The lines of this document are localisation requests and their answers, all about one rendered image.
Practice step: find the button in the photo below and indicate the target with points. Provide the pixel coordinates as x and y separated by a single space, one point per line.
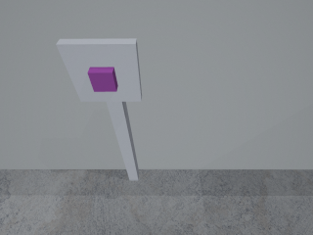
103 79

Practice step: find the panel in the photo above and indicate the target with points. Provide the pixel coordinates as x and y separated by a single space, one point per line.
81 54

